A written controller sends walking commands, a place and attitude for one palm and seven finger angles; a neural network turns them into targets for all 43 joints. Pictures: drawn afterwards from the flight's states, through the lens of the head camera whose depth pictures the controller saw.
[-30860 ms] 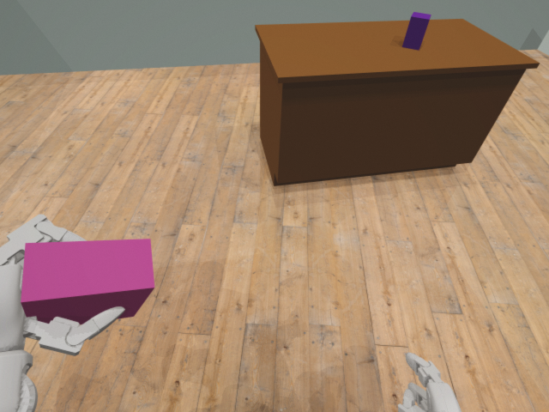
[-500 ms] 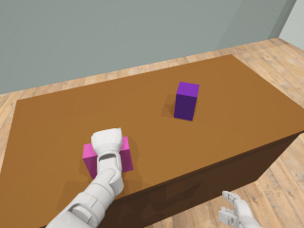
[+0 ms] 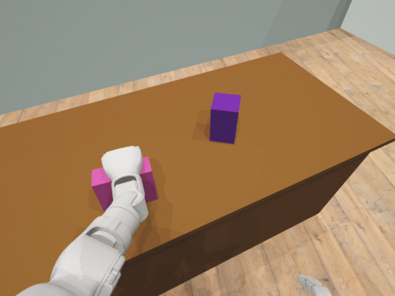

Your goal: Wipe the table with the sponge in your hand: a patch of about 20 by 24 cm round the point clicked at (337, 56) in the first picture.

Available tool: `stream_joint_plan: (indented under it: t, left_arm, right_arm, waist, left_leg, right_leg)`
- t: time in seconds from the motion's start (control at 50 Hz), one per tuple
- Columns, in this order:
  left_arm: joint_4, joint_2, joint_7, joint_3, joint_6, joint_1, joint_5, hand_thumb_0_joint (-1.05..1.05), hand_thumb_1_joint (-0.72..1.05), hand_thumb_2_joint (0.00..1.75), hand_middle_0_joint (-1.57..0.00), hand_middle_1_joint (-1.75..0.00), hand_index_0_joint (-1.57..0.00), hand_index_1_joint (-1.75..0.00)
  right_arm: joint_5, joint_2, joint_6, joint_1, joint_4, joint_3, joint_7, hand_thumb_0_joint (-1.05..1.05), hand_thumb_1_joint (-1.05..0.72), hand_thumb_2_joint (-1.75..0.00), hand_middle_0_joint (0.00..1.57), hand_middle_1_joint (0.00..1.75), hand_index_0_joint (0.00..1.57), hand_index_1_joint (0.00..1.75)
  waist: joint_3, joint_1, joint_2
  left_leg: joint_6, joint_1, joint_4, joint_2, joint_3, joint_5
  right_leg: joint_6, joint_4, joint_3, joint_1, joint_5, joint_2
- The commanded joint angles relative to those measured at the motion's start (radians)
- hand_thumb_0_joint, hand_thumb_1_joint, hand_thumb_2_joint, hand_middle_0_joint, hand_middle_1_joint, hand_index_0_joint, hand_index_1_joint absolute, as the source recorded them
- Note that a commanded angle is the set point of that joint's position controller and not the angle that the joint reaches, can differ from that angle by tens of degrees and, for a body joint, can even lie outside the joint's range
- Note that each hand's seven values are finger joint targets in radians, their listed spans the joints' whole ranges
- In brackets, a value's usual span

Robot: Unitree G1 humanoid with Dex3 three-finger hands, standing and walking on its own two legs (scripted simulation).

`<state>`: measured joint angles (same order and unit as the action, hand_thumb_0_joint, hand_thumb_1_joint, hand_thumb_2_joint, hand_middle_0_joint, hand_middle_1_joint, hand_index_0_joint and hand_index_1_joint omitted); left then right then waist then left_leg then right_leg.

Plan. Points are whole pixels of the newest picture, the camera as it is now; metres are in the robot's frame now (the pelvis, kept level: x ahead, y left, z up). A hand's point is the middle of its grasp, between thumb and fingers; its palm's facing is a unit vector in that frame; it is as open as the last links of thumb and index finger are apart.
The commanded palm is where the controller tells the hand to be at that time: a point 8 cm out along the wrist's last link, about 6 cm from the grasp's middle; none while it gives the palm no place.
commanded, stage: wipe forward along the third lane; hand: left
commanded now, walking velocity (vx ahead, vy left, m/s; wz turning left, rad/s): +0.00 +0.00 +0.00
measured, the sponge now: (128, 189) +0.37 +0.19 -0.04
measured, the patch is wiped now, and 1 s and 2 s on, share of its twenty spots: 0.85 1.00 1.00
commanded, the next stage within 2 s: wipe back along the third lane in 0.88 s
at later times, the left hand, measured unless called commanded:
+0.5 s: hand (125, 161) +0.43 +0.21 +0.00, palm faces -0.11 +0.00 -0.99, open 9.6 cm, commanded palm +0.41 +0.21 +0.02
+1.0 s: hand (119, 147) +0.48 +0.23 +0.00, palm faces -0.11 +0.01 -0.99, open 9.6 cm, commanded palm +0.46 +0.22 +0.02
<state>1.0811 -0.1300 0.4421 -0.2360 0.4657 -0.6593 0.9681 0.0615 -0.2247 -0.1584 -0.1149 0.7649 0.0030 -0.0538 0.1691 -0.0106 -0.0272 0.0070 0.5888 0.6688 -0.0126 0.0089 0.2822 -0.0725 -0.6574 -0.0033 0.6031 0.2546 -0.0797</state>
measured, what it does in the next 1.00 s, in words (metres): stands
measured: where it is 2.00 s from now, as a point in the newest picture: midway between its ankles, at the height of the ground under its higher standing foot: outside the picture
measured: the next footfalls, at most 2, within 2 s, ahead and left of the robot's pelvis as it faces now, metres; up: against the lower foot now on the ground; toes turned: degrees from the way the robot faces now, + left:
none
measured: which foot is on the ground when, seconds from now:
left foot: down 0.00-1.00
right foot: down 0.00-1.00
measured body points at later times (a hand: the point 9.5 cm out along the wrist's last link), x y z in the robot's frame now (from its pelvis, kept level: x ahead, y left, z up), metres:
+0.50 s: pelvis +0.00 +0.01 -0.01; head +0.06 +0.01 +0.44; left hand +0.43 +0.20 +0.05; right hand +0.11 -0.25 -0.13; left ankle +0.02 +0.12 -0.72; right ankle +0.04 -0.07 -0.72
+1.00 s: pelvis +0.00 +0.03 -0.02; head +0.09 +0.04 +0.43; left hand +0.48 +0.23 +0.05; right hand +0.06 -0.23 -0.14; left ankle +0.02 +0.12 -0.72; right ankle +0.04 -0.07 -0.72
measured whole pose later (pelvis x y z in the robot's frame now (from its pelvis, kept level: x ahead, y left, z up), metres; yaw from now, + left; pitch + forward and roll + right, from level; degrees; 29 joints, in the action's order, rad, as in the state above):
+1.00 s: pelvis +0.00 +0.03 -0.02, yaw -1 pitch +20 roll -2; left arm 1.39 -0.29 0.46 -0.11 0.43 -1.02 1.01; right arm 0.04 -0.24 -0.07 -0.22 0.80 0.00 0.00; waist 0.19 -0.14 -0.04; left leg 0.05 0.82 0.80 -0.01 0.00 0.33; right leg -0.03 -0.72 0.00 0.81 0.27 -0.08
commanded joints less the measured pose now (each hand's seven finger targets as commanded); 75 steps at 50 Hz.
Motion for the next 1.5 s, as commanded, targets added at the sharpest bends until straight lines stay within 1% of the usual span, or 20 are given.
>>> stream_joint_plan:
  t: [0.0,0.04,0.12,0.18,0.26,0.32,0.36,0.42,0.48,0.54,0.62,0.68,0.78,0.94,1.02,1.06,1.12,1.2,1.34,1.48]
  left_arm:
    - [-0.004,-0.169,0.030,0.035,-0.002,-0.319,0.031,0.00,0.10,1.30,-1.20,-1.60,-1.20,-1.60]
    - [0.011,-0.220,0.032,0.064,-0.004,-0.336,0.036,0.00,0.10,1.30,-1.20,-1.60,-1.20,-1.60]
    - [0.030,-0.183,0.028,0.041,-0.006,-0.385,0.038,0.00,0.10,1.30,-1.20,-1.60,-1.20,-1.60]
    - [0.056,-0.184,0.029,0.052,-0.006,-0.353,0.027,0.00,0.10,1.30,-1.20,-1.60,-1.20,-1.60]
    - [0.069,-0.165,0.034,0.040,-0.015,-0.386,0.025,0.00,0.10,1.30,-1.20,-1.60,-1.20,-1.60]
    - [0.093,-0.224,0.041,0.088,-0.020,-0.398,0.033,0.00,0.10,1.30,-1.20,-1.60,-1.20,-1.60]
    - [0.092,-0.198,0.046,0.064,-0.021,-0.411,0.031,0.00,0.10,1.30,-1.20,-1.60,-1.20,-1.60]
    - [0.112,-0.261,0.050,0.099,-0.015,-0.452,0.043,0.00,0.10,1.30,-1.20,-1.60,-1.20,-1.60]
    - [0.132,-0.244,0.052,0.078,-0.005,-0.468,0.050,0.00,0.10,1.30,-1.20,-1.60,-1.20,-1.60]
    - [0.145,-0.287,0.050,0.100,-0.004,-0.513,0.051,0.00,0.10,1.30,-1.20,-1.60,-1.20,-1.60]
    - [0.169,-0.289,0.046,0.100,-0.004,-0.567,0.053,0.00,0.10,1.30,-1.20,-1.60,-1.20,-1.60]
    - [0.194,-0.323,0.047,0.111,-0.005,-0.583,0.057,0.00,0.10,1.30,-1.20,-1.60,-1.20,-1.60]
    - [0.210,-0.294,0.042,0.093,-0.012,-0.607,0.062,0.00,0.10,1.30,-1.20,-1.60,-1.20,-1.60]
    - [0.254,-0.342,0.047,0.125,-0.013,-0.676,0.067,0.00,0.10,1.30,-1.20,-1.60,-1.20,-1.60]
    - [0.264,-0.289,0.041,0.113,-0.011,-0.621,0.056,0.00,0.10,1.30,-1.20,-1.60,-1.20,-1.60]
    - [0.238,-0.218,0.033,0.072,-0.014,-0.589,0.042,0.00,0.10,1.30,-1.20,-1.60,-1.20,-1.60]
    - [0.229,-0.187,0.032,0.079,-0.020,-0.528,0.029,0.00,0.10,1.30,-1.20,-1.60,-1.20,-1.60]
    - [0.182,-0.088,0.038,0.023,-0.006,-0.480,-0.002,0.00,0.10,1.30,-1.20,-1.60,-1.20,-1.60]
    - [0.130,-0.009,0.045,-0.015,0.029,-0.427,-0.024,0.00,0.10,1.30,-1.20,-1.60,-1.20,-1.60]
    - [0.085,0.044,0.039,-0.037,0.043,-0.323,-0.028,0.00,0.10,1.30,-1.20,-1.60,-1.20,-1.60]
  right_arm:
    - [-0.002,-0.125,0.048,0.094,-0.126,0.031,-0.012,0.00,-0.90,-0.90,0.20,0.30,0.20,0.30]
    - [-0.002,-0.130,0.048,0.083,-0.125,0.030,-0.013,0.00,-0.90,-0.90,0.20,0.30,0.20,0.30]
    - [-0.001,-0.124,0.055,0.066,-0.120,0.032,-0.006,0.00,-0.90,-0.90,0.20,0.30,0.20,0.30]
    - [-0.002,-0.127,0.061,0.046,-0.118,0.034,-0.001,0.00,-0.90,-0.90,0.20,0.30,0.20,0.30]
    - [-0.004,-0.131,0.067,0.031,-0.113,0.036,0.004,0.00,-0.90,-0.90,0.20,0.30,0.20,0.30]
    - [-0.008,-0.143,0.068,0.014,-0.102,0.040,0.008,0.00,-0.90,-0.90,0.20,0.30,0.20,0.30]
    - [-0.008,-0.140,0.073,0.011,-0.100,0.039,0.011,0.00,-0.90,-0.90,0.20,0.30,0.20,0.30]
    - [-0.008,-0.147,0.074,0.001,-0.092,0.038,0.013,0.00,-0.90,-0.90,0.20,0.30,0.20,0.30]
    - [-0.009,-0.146,0.078,-0.010,-0.087,0.037,0.017,0.00,-0.90,-0.90,0.20,0.30,0.20,0.30]
    - [-0.010,-0.153,0.081,-0.025,-0.084,0.037,0.016,0.00,-0.90,-0.90,0.20,0.30,0.20,0.30]
    - [-0.011,-0.156,0.088,-0.042,-0.078,0.037,0.020,0.00,-0.90,-0.90,0.20,0.30,0.20,0.30]
    - [-0.013,-0.162,0.095,-0.060,-0.074,0.034,0.020,0.00,-0.90,-0.90,0.20,0.30,0.20,0.30]
    - [-0.017,-0.165,0.105,-0.090,-0.073,0.039,0.034,0.00,-0.90,-0.90,0.20,0.30,0.20,0.30]
    - [-0.024,-0.182,0.116,-0.131,-0.055,0.045,0.045,0.00,-0.90,-0.90,0.20,0.30,0.20,0.30]
    - [-0.023,-0.176,0.121,-0.138,-0.061,0.051,0.057,0.00,-0.90,-0.90,0.20,0.30,0.20,0.30]
    - [-0.023,-0.166,0.120,-0.136,-0.073,0.053,0.063,0.00,-0.90,-0.90,0.20,0.30,0.20,0.30]
    - [-0.023,-0.165,0.113,-0.136,-0.074,0.060,0.072,0.00,-0.90,-0.90,0.20,0.30,0.20,0.30]
    - [-0.017,-0.151,0.101,-0.105,-0.082,0.060,0.082,0.00,-0.90,-0.90,0.20,0.30,0.20,0.30]
    - [-0.013,-0.138,0.069,-0.044,-0.087,0.061,0.090,0.00,-0.90,-0.90,0.20,0.30,0.20,0.30]
    - [-0.015,-0.128,0.029,0.011,-0.101,0.061,0.090,0.00,-0.90,-0.90,0.20,0.30,0.20,0.30]
  waist:
    - [0.164,-0.041,0.154]
    - [0.174,-0.040,0.147]
    - [0.196,-0.053,0.090]
    - [0.240,-0.047,0.112]
    - [0.240,-0.064,0.126]
    - [0.248,-0.066,0.145]
    - [0.241,-0.074,0.131]
    - [0.235,-0.078,0.111]
    - [0.241,-0.085,0.089]
    - [0.260,-0.093,0.089]
    - [0.267,-0.106,0.058]
    - [0.285,-0.113,0.076]
    - [0.317,-0.122,0.041]
    - [0.321,-0.146,0.041]
    - [0.344,-0.123,0.030]
    - [0.359,-0.117,0.017]
    - [0.373,-0.099,0.039]
    - [0.337,-0.087,0.059]
    - [0.290,-0.061,0.033]
    - [0.293,-0.036,0.083]
  left_leg:
    - [0.029,0.007,-0.062,-0.011,-0.011,0.072]
    - [0.030,0.022,-0.057,-0.013,-0.010,0.070]
    - [0.030,0.008,-0.056,-0.007,-0.012,0.059]
    - [0.031,0.006,-0.046,-0.005,-0.017,0.027]
    - [0.032,0.013,-0.039,-0.002,-0.015,0.006]
    - [0.033,0.038,-0.029,-0.003,-0.009,-0.008]
    - [0.034,0.036,-0.024,-0.001,-0.015,-0.005]
    - [0.032,0.055,-0.024,-0.001,-0.009,0.007]
    - [0.033,0.046,-0.022,0.002,-0.012,0.011]
    - [0.034,0.050,-0.016,0.005,-0.008,0.006]
    - [0.034,0.044,-0.015,0.011,-0.003,0.011]
    - [0.037,0.060,-0.004,0.012,-0.002,0.011]
    - [0.036,0.055,0.015,0.017,0.003,-0.024]
    - [0.038,0.076,0.040,0.023,0.016,-0.037]
    - [0.036,0.052,0.034,0.026,0.022,-0.058]
    - [0.035,0.017,0.035,0.030,0.018,-0.086]
    - [0.032,-0.001,0.035,0.033,0.026,-0.122]
    - [0.030,-0.034,0.011,0.037,0.019,-0.125]
    - [0.024,-0.108,-0.024,0.038,0.023,-0.176]
    - [0.016,-0.162,-0.036,0.037,0.020,-0.272]
  right_leg:
    - [0.031,0.165,0.116,-0.150,0.028,0.070]
    - [0.032,0.160,0.113,-0.157,0.029,0.069]
    - [0.031,0.147,0.089,-0.136,0.014,0.066]
    - [0.033,0.136,0.087,-0.163,-0.055,0.065]
    - [0.036,0.122,0.074,-0.152,-0.106,0.062]
    - [0.035,0.110,0.078,-0.165,-0.144,0.062]
    - [0.036,0.110,0.075,-0.144,-0.145,0.062]
    - [0.036,0.106,0.071,-0.134,-0.114,0.062]
    - [0.035,0.106,0.064,-0.106,-0.094,0.059]
    - [0.038,0.095,0.056,-0.103,-0.094,0.056]
    - [0.036,0.088,0.038,-0.070,-0.068,0.050]
    - [0.038,0.080,0.041,-0.070,-0.074,0.048]
    - [0.033,0.053,0.027,-0.040,-0.110,0.040]
    - [0.031,0.030,0.013,0.012,-0.107,0.031]
    - [0.025,0.022,-0.001,0.008,-0.102,0.024]
    - [0.024,0.023,-0.006,0.014,-0.119,0.019]
    - [0.020,0.020,-0.011,-0.008,-0.147,0.017]
    - [0.019,0.041,-0.017,-0.016,-0.147,0.015]
    - [0.008,0.063,-0.030,-0.037,-0.161,0.016]
    - [0.002,0.070,-0.027,-0.111,-0.273,0.022]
